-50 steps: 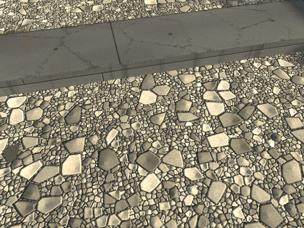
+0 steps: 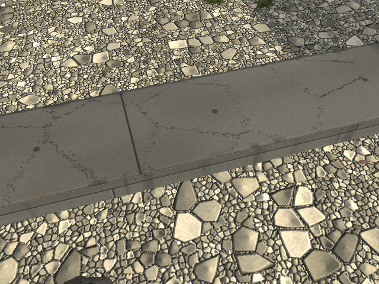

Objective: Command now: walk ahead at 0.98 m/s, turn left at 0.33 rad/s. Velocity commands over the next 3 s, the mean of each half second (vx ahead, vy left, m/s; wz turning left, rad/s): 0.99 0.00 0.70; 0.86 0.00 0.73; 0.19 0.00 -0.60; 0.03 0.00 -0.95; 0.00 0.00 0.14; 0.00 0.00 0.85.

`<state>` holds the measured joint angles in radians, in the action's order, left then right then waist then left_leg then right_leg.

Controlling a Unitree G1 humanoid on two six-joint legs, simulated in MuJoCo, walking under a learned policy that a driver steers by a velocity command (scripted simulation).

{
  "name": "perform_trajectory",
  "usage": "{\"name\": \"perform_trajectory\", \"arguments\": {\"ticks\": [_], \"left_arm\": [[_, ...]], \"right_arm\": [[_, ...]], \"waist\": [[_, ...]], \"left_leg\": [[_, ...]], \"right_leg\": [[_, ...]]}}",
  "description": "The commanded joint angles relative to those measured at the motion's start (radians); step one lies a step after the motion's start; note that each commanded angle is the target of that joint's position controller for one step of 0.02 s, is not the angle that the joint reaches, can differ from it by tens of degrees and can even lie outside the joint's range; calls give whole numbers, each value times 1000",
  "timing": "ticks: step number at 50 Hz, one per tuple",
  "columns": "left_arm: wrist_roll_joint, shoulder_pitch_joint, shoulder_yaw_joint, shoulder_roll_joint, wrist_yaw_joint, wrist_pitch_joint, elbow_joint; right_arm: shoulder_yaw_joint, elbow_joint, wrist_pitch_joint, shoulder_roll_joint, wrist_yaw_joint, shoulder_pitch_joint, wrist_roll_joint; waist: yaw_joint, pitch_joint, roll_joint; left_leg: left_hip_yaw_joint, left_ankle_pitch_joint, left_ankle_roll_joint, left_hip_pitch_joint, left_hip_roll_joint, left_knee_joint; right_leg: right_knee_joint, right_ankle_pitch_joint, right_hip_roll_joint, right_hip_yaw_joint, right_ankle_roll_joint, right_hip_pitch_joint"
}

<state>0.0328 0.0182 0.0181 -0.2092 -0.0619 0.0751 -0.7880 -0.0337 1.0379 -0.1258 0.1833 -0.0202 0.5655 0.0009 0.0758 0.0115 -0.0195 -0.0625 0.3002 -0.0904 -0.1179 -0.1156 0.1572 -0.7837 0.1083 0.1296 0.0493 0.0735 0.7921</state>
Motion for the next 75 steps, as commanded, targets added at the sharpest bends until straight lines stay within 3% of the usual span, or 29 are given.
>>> {"name": "perform_trajectory", "arguments": {"ticks": [1, 4, 6, 7, 8, 9, 10, 12, 14, 23, 27, 29, 30, 31, 32, 34, 36, 42, 46, 47, 49, 50, 51, 52, 53, 55, 61, 65, 75], "left_arm": [[-10, -141, -4, -44, 0, 12, 95], [-9, -57, 16, -112, 30, 18, 97], [-12, 280, 49, -187, 61, 26, 8], [13, 458, 72, -265, 83, 28, -21], [60, 456, 91, -328, 77, 32, -26], [35, 402, 89, -242, 59, 28, -12], [28, 305, 74, -178, 54, 37, -17], [24, 274, 60, -107, 52, 47, -49], [5, 303, 44, -56, 48, 58, -99], [-16, 326, 46, -142, 53, 95, -132], [-2, 333, 67, -261, 96, 39, -101], [-3, 229, 81, -281, 89, 8, -49], [-1, 173, 71, -201, 67, 6, -28], [14, 298, 35, -83, 60, 26, 60], [6, 279, 22, -108, 61, 53, 131], [20, 175, 21, -143, 62, 65, 132], [54, 163, -2, -88, 60, 30, 146], [54, -169, -74, 51, 72, -20, 362], [25, -43, -71, 33, 62, -30, 339], [-35, -75, -40, -6, 73, 29, 373], [-69, 219, 23, -173, 62, 49, 277], [-73, 428, 51, -247, 58, 49, 170], [-48, 550, 26, -235, 44, 50, 32], [33, 445, 14, -181, 51, 48, 97], [19, 301, 26, -143, 57, 33, 148], [-56, 192, 21, -104, 60, 23, 166], [-57, 259, 39, -121, 62, -1, 131], [-65, 323, 82, -234, 109, -57, 150], [-66, 236, 96, -205, 141, -158, 280]], "right_arm": [[-14, -72, -23, 151, 15, -33, 6], [-26, -70, -11, 230, 25, -38, -10], [-37, -72, 10, 265, 32, -80, -26], [-24, -102, 10, 189, 28, -90, -31], [15, -134, 11, -7, 12, 68, 34], [-10, -154, 9, 132, 23, -56, 38], [-21, -182, 15, 154, 22, -183, 31], [-19, -190, 36, 117, 3, -247, 1], [-15, -216, 71, 67, -17, -240, -22], [9, -378, 93, 89, -64, -588, -29], [-18, -313, 88, 175, -43, -340, -16], [-71, -202, 85, 259, -12, 34, -18], [-104, -193, 99, 305, 5, -42, 5], [-105, -235, 105, 395, -2, -167, -27], [-119, -277, 115, 424, 8, -149, -42], [-90, -252, 105, 282, 24, -172, -33], [-68, -254, 73, 226, 31, -187, -9], [-37, -192, 25, 219, 32, -58, -13], [-32, -189, 39, 204, 37, -75, 4], [1, -164, 72, 106, 64, -49, 37], [-36, -173, 96, 278, 80, -132, 33], [-44, -213, 98, 292, 81, -270, 1], [-11, -260, 88, 131, 60, -263, -94], [-13, -242, 44, 114, 9, 47, -48], [-15, -217, 42, 151, -24, 25, -14], [5, -323, 51, 128, -23, -246, -46], [40, -493, 55, 86, 42, -440, -28], [35, -499, 82, 110, 70, -507, -11], [-8, -505, 41, 142, 28, -594, 0]], "waist": [[-37, 161, 19], [-96, 24, 97], [-261, -160, 117], [-305, -289, 65], [-166, -437, -247], [-201, -392, -149], [-172, -205, -91], [-130, -64, 17], [-75, -21, -40], [-46, 158, -7], [102, -53, -115], [264, -205, -65], [198, -77, 154], [-21, -99, 263], [11, -298, 200], [-33, -69, -47], [-92, -5, -82], [-68, 114, -55], [-71, -41, 19], [-121, -205, 89], [-280, -280, 253], [-402, -248, 155], [-268, -279, -335], [-98, -510, -410], [-75, -395, -191], [-42, -69, 191], [-6, -42, 46], [-50, -220, -105], [-95, -101, -135]], "left_leg": [[144, -628, -99, 228, 249, -158], [164, -1132, -83, -4, 279, 92], [165, -1056, -69, 81, 257, 524], [155, -754, -77, 292, 208, 824], [119, 112, -42, 719, 69, 1218], [162, 78, -76, 808, 96, 1283], [154, -41, -77, 846, 151, 1239], [148, -83, -70, 798, 210, 1179], [138, -81, -52, 778, 245, 1164], [-92, -420, -71, 743, 195, 661], [-161, -264, -131, 451, 48, 637], [-65, -187, -186, 26, 21, 523], [83, -148, -206, -29, 71, 424], [477, -548, -322, -155, 232, 460], [801, -101, -435, -274, 355, 193], [793, 124, -329, -18, 332, 55], [647, -58, -289, 218, 249, 81], [534, -284, -227, 416, 168, 119], [225, -1175, -79, 466, 120, 34], [263, -1483, -57, 494, 124, 166], [269, -1630, 2, 190, 205, 407], [211, -1484, 54, 129, 134, 727], [180, 218, 130, 502, -78, 1270], [394, 200, 93, 630, -148, 1596], [323, 165, 93, 698, -83, 1681], [231, 161, 57, 805, -3, 1614], [106, 18, 91, 749, 64, 981], [160, -133, 147, 686, 14, 728], [239, -139, 97, 528, 34, 338]], "right_leg": [[179, 84, -77, 54, 2, -236], [251, -90, -165, 45, 25, -375], [295, -204, -155, 5, 45, -748], [243, -452, 36, -171, 54, -1008], [348, -769, 352, -711, 168, -1316], [504, -896, 314, -838, 140, -1217], [531, -786, 268, -631, 102, -1048], [569, -479, 199, -374, 58, -820], [595, -388, 171, -218, 28, -720], [688, 284, 64, 262, -59, -648], [288, 1007, 126, 270, -55, -859], [-271, 786, 117, 215, -22, -665], [-667, -215, -86, 191, -50, -384], [-952, -609, -154, 62, -89, -40], [-961, -563, -149, -103, -85, 77], [-842, -476, -60, -125, -81, 129], [-868, -459, -20, -112, -98, 83], [-1092, -623, -18, -22, -84, 501], [-498, -302, -89, 129, 13, -197], [-463, -116, -168, 164, -21, -465], [-117, -130, -216, 107, -38, -590], [197, 20, -226, 81, -5, -685], [96, 668, -26, -304, 128, -990], [330, 789, 159, -922, 287, -1047], [381, 475, 184, -960, 303, -939], [414, 54, 69, -700, 210, -623], [457, 319, -162, -316, 153, -433], [355, 431, -122, -400, 81, -594], [293, -40, -126, -674, 74, -613]]}}
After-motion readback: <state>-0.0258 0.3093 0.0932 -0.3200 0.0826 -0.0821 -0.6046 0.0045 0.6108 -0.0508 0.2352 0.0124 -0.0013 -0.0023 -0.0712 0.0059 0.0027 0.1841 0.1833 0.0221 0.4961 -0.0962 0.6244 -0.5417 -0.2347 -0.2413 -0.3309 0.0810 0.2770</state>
